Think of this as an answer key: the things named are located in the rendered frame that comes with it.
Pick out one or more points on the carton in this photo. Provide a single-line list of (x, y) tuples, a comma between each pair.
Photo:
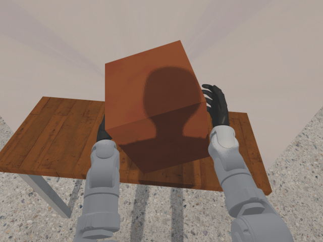
[(155, 109)]

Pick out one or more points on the robot right hand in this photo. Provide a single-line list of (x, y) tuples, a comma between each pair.
[(218, 110)]

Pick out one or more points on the right robot forearm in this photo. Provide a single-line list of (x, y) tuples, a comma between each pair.
[(242, 195)]

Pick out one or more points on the table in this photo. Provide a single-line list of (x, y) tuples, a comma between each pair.
[(57, 137)]

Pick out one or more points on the left robot forearm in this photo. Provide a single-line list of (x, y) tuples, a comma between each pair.
[(100, 218)]

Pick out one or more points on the robot left hand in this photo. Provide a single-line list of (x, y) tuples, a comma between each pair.
[(102, 134)]

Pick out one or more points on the robot right upper arm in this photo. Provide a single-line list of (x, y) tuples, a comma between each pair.
[(267, 227)]

